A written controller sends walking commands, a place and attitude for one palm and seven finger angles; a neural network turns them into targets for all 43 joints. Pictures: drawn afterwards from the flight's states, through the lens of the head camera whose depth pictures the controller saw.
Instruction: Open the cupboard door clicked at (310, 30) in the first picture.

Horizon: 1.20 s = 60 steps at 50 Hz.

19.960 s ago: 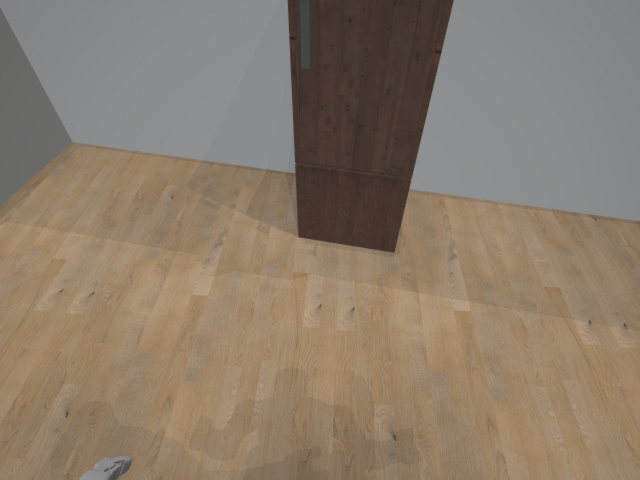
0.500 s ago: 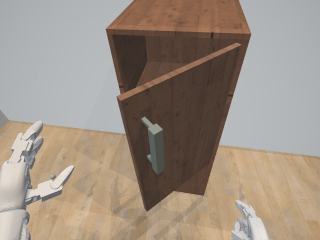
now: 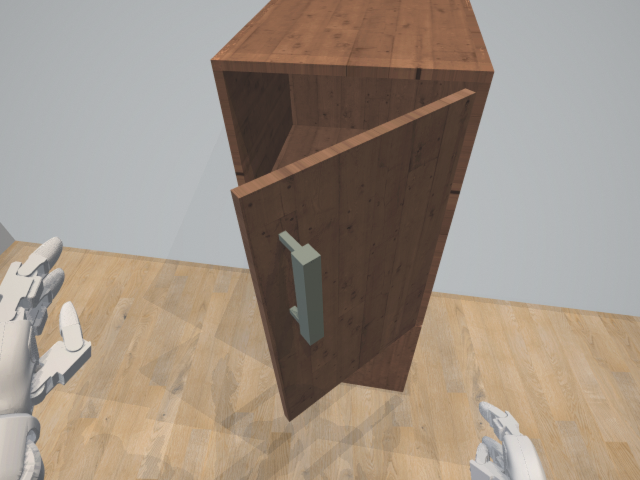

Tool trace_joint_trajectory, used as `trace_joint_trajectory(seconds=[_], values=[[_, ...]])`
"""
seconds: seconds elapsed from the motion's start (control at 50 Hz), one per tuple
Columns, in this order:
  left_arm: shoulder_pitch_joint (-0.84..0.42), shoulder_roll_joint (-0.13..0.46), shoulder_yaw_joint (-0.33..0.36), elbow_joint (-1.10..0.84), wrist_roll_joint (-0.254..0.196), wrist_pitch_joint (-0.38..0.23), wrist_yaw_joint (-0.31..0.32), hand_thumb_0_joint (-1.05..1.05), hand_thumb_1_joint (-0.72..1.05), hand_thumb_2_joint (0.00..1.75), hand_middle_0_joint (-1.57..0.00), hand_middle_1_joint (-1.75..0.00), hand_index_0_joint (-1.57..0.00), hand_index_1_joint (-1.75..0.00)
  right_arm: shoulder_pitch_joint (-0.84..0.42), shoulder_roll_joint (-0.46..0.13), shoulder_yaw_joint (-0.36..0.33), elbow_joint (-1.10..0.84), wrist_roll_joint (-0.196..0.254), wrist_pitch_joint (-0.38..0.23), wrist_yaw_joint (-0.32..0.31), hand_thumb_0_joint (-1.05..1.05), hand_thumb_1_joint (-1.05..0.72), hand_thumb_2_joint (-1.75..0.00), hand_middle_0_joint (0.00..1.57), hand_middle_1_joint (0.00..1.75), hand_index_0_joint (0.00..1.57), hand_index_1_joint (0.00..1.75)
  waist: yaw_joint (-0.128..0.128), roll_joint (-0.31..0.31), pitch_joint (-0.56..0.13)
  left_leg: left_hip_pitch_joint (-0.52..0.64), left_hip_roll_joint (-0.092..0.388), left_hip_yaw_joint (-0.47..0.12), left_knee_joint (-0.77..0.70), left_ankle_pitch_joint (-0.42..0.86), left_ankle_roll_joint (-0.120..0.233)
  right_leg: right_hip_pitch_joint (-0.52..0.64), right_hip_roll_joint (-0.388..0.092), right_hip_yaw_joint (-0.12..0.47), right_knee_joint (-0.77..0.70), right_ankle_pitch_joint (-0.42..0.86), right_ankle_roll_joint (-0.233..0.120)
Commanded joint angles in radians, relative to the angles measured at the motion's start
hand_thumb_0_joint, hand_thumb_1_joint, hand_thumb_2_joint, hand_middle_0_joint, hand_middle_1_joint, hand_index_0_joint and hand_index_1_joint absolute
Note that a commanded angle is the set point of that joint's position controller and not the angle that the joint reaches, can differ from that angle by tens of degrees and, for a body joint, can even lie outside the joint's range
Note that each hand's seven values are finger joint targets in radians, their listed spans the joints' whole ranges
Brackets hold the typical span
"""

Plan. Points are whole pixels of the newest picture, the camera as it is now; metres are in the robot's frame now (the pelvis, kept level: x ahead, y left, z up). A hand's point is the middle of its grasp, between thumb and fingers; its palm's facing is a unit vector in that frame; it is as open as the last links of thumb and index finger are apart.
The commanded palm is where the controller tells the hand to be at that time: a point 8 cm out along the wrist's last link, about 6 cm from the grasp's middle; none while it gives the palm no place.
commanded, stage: draw the hand back to the body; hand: left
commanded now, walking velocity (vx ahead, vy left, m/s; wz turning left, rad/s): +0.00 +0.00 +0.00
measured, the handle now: (300, 289) +0.32 +0.07 +0.08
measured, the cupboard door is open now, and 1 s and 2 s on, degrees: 47 47 47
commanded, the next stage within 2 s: step back with the hand held close in 0.04 s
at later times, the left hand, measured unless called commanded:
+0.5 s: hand (68, 374) +0.16 +0.27 +0.14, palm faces +0.33 -0.80 -0.50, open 7.4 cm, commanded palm +0.10 +0.31 +0.17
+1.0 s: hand out of the picture +0.08 +0.29 +0.14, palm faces +0.43 -0.80 -0.43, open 7.4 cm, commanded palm +0.01 +0.34 +0.17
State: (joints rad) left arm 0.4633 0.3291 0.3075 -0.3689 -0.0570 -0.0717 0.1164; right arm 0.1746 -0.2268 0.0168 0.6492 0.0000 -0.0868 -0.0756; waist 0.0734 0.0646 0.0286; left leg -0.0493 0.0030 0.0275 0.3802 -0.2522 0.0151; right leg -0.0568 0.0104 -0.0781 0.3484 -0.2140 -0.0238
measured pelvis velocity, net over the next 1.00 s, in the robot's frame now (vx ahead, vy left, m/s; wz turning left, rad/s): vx -0.12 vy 0.04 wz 0.02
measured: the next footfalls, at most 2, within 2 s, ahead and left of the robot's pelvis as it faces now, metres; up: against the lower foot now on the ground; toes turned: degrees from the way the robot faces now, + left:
right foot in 1.34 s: -0.23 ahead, -0.09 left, +0.00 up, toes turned -3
left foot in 1.50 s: -0.09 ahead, +0.10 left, +0.00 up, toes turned -3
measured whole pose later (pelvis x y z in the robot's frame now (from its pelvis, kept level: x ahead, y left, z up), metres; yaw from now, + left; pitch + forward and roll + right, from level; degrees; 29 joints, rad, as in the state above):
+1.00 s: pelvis -0.12 +0.04 -0.03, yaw +1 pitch -2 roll -3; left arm 0.52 0.41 0.41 -0.57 -0.02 -0.20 0.17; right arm 0.21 -0.23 0.01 0.58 0.00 -0.06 -0.08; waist 0.00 -0.01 0.07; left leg -0.45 -0.01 0.03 0.68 -0.19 0.07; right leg -0.45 -0.01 -0.07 0.69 -0.29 0.01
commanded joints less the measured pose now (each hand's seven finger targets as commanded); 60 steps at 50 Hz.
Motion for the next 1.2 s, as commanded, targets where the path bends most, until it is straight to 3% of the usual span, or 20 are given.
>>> trace_joint_trajectory(seconds=[0.0,0.12,0.14,0.16,0.2,0.26,0.32,0.36,0.48,0.62,0.72,0.78,0.82,0.86,0.9,0.92,0.96,0.98,1.04,1.18], values=[[-0.091,0.183,0.134,-0.201,-0.001,-0.074,0.020,0.00,0.90,0.90,-0.20,-0.30,-0.20,-0.30,-0.134,-0.095,-0.031,-0.159,-0.003,-0.058,-0.005,0.00,-0.90,-0.90,0.20,0.30,0.20,0.30,-0.004,-0.013,-0.055,-0.032,0.012,-0.035,-0.047,0.254,0.005,0.011,-0.015,0.048,-0.050,0.174,0.002],[-0.091,0.176,0.127,-0.171,0.000,-0.080,0.016,0.00,0.90,0.90,-0.20,-0.30,-0.20,-0.30,-0.141,-0.099,-0.036,-0.153,-0.001,-0.061,-0.005,0.00,-0.90,-0.90,0.20,0.30,0.20,0.30,-0.005,-0.021,-0.040,-0.033,0.012,-0.032,-0.053,0.205,0.010,-0.003,-0.016,0.053,-0.067,0.123,0.003],[-0.186,0.203,0.135,-0.263,-0.002,-0.091,0.020,0.00,0.90,0.90,-0.20,-0.30,-0.20,-0.30,-0.149,-0.100,-0.033,-0.163,-0.001,-0.066,-0.005,0.00,-0.90,-0.90,0.20,0.30,0.20,0.30,-0.007,0.010,-0.080,-0.024,0.009,-0.038,-0.053,0.198,0.011,0.014,-0.020,0.057,-0.062,0.121,0.005],[-0.214,0.328,0.265,-0.278,-0.002,-0.123,0.025,0.00,0.90,0.90,-0.20,-0.30,-0.20,-0.30,-0.113,-0.121,-0.032,-0.196,0.014,-0.048,-0.005,0.00,-0.90,-0.90,0.20,0.30,0.20,0.30,-0.047,-0.031,0.014,-0.113,0.030,-0.065,-0.019,0.128,0.031,-0.102,-0.065,0.128,-0.108,0.121,0.011],[-0.049,0.221,0.178,-0.182,0.004,-0.112,0.008,0.00,0.90,0.90,-0.20,-0.30,-0.20,-0.30,-0.115,-0.108,-0.040,-0.186,0.006,-0.022,-0.001,0.00,-0.90,-0.90,0.20,0.30,0.20,0.30,-0.049,-0.114,-0.004,-0.097,0.025,-0.062,0.023,0.128,0.031,-0.135,-0.096,0.132,-0.122,0.110,0.011],[-0.003,0.204,0.159,-0.219,0.006,-0.120,0.009,0.00,0.90,0.90,-0.20,-0.30,-0.20,-0.30,-0.107,-0.120,-0.045,-0.198,0.005,-0.005,-0.001,0.00,-0.90,-0.90,0.20,0.30,0.20,0.30,-0.056,-0.031,-0.065,-0.120,0.035,-0.062,0.032,0.173,0.024,-0.116,-0.110,0.115,-0.079,0.158,0.007],[0.046,0.228,0.182,-0.257,0.005,-0.124,0.018,0.00,0.90,0.90,-0.20,-0.30,-0.20,-0.30,-0.104,-0.125,-0.055,-0.207,0.008,0.007,-0.007,0.00,-0.90,-0.90,0.20,0.30,0.20,0.30,-0.055,-0.006,-0.145,-0.119,0.050,-0.065,0.044,0.261,0.021,-0.078,-0.113,0.103,-0.022,0.266,0.008],[0.068,0.240,0.198,-0.286,0.003,-0.125,0.024,0.00,0.90,0.90,-0.20,-0.30,-0.20,-0.30,-0.093,-0.123,-0.062,-0.224,0.013,0.017,-0.009,0.00,-0.90,-0.90,0.20,0.30,0.20,0.30,-0.057,-0.055,-0.194,-0.129,0.060,-0.067,0.059,0.314,0.018,-0.050,-0.109,0.101,0.021,0.328,0.012],[0.100,0.271,0.235,-0.361,0.002,-0.133,0.038,0.00,0.90,0.90,-0.20,-0.30,-0.20,-0.30,-0.096,-0.123,-0.071,-0.253,0.019,0.027,-0.018,0.00,-0.90,-0.90,0.20,0.30,0.20,0.30,-0.056,-0.023,-0.214,-0.193,0.089,-0.100,0.060,0.351,0.019,-0.055,-0.099,0.100,0.113,0.351,0.012],[0.114,0.260,0.255,-0.349,0.018,-0.150,0.044,0.00,0.90,0.90,-0.20,-0.30,-0.20,-0.30,-0.091,-0.135,-0.074,-0.261,0.010,0.011,-0.018,0.00,-0.90,-0.90,0.20,0.30,0.20,0.30,-0.052,0.061,-0.142,-0.449,0.149,-0.166,-0.053,0.040,0.059,-0.003,-0.054,0.096,0.231,0.122,0.024],[0.048,0.252,0.253,-0.344,0.038,-0.167,0.045,0.00,0.90,0.90,-0.20,-0.30,-0.20,-0.30,-0.065,-0.142,-0.074,-0.263,0.008,-0.006,-0.015,0.00,-0.90,-0.90,0.20,0.30,0.20,0.30,-0.070,0.000,-0.071,-0.624,0.139,-0.171,-0.044,-0.305,0.081,0.000,-0.074,0.145,0.231,0.017,0.020],[0.012,0.244,0.232,-0.354,0.042,-0.175,0.051,0.00,0.90,0.90,-0.20,-0.30,-0.20,-0.30,-0.044,-0.138,-0.074,-0.258,0.005,-0.014,-0.010,0.00,-0.90,-0.90,0.20,0.30,0.20,0.30,-0.081,-0.102,-0.051,-0.523,0.068,-0.134,0.124,-0.337,0.054,-0.193,-0.148,0.243,0.061,-0.215,-0.021],[-0.002,0.266,0.233,-0.374,0.035,-0.184,0.063,0.00,0.90,0.90,-0.20,-0.30,-0.20,-0.30,-0.032,-0.128,-0.072,-0.230,0.004,-0.019,-0.008,0.00,-0.90,-0.90,0.20,0.30,0.20,0.30,-0.084,-0.173,-0.071,-0.307,0.015,-0.076,0.343,-0.232,0.015,-0.423,-0.248,0.299,-0.074,-0.358,-0.072],[0.005,0.257,0.220,-0.376,0.030,-0.182,0.073,0.00,0.90,0.90,-0.20,-0.30,-0.20,-0.30,-0.036,-0.111,-0.058,-0.216,-0.001,-0.017,-0.007,0.00,-0.90,-0.90,0.20,0.30,0.20,0.30,-0.089,-0.188,-0.096,-0.215,0.010,-0.056,0.401,-0.170,0.009,-0.488,-0.280,0.253,-0.074,-0.317,-0.080],[0.014,0.277,0.244,-0.405,0.026,-0.186,0.078,0.00,0.90,0.90,-0.20,-0.30,-0.20,-0.30,-0.045,-0.119,-0.057,-0.220,0.001,-0.020,-0.013,0.00,-0.90,-0.90,0.20,0.30,0.20,0.30,-0.089,-0.104,-0.102,-0.231,0.038,-0.098,0.235,-0.181,0.022,-0.456,-0.216,0.174,0.022,-0.263,-0.044],[0.023,0.291,0.259,-0.432,0.025,-0.191,0.080,0.00,0.90,0.90,-0.20,-0.30,-0.20,-0.30,-0.058,-0.136,-0.060,-0.227,-0.002,-0.021,-0.023,0.00,-0.90,-0.90,0.20,0.30,0.20,0.30,-0.087,0.030,-0.083,-0.303,0.096,-0.186,0.082,-0.243,0.039,-0.417,-0.144,0.121,0.129,-0.278,-0.012],[0.014,0.282,0.284,-0.481,0.041,-0.205,0.080,0.00,0.90,0.90,-0.20,-0.30,-0.20,-0.30,-0.068,-0.134,-0.061,-0.244,-0.019,-0.042,-0.023,0.00,-0.90,-0.90,0.20,0.30,0.20,0.30,-0.078,0.349,-0.091,-0.635,0.329,-0.524,-0.313,-0.500,0.133,-0.160,0.049,0.074,0.707,-0.242,0.045],[-0.025,0.308,0.302,-0.488,0.054,-0.208,0.083,0.00,0.90,0.90,-0.20,-0.30,-0.20,-0.30,-0.057,-0.104,-0.064,-0.227,-0.023,-0.057,-0.017,0.00,-0.90,-0.90,0.20,0.30,0.20,0.30,-0.085,0.255,-0.080,-0.643,0.352,-0.513,-0.321,-0.447,0.150,-0.182,0.041,0.135,0.870,-0.259,0.035],[0.030,0.291,0.294,-0.441,0.038,-0.209,0.083,0.00,0.90,0.90,-0.20,-0.30,-0.20,-0.30,-0.064,-0.104,-0.081,-0.203,-0.013,-0.086,-0.003,0.00,-0.90,-0.90,0.20,0.30,0.20,0.30,-0.069,0.057,-0.126,-0.398,0.289,-0.360,-0.171,-0.192,0.138,-0.314,0.028,0.135,0.810,-0.267,0.039],[0.049,0.221,0.188,-0.412,0.007,-0.169,0.061,0.00,0.90,0.90,-0.20,-0.30,-0.20,-0.30,-0.039,-0.105,-0.067,-0.145,-0.013,-0.097,0.018,0.00,-0.90,-0.90,0.20,0.30,0.20,0.30,-0.077,0.190,-0.188,-0.182,0.197,-0.206,-0.288,-0.152,0.021,-0.205,0.085,-0.004,0.379,-0.341,0.019]])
